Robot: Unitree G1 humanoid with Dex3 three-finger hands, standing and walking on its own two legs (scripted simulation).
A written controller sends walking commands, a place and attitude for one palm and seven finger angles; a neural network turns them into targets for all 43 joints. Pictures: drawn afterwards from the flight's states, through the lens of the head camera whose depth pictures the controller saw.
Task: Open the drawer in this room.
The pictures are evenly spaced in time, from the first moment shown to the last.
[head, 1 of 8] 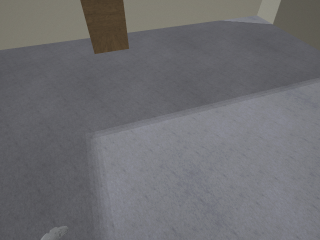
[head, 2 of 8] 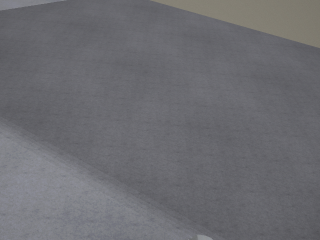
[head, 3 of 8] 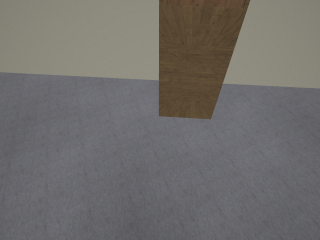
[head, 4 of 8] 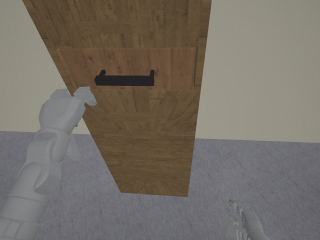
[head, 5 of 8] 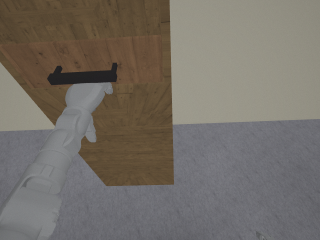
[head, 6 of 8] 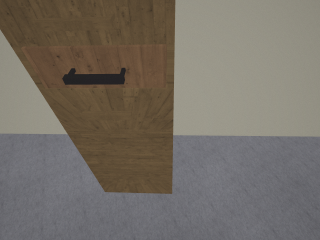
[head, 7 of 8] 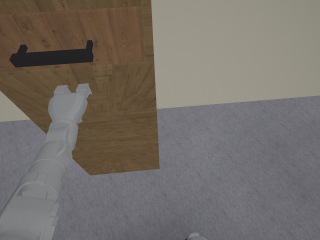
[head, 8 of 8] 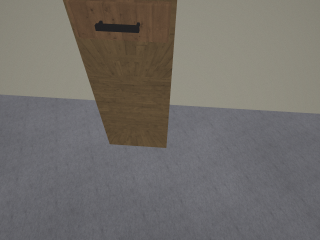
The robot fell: no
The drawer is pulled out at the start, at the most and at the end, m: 0.00 0.03 0.03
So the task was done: no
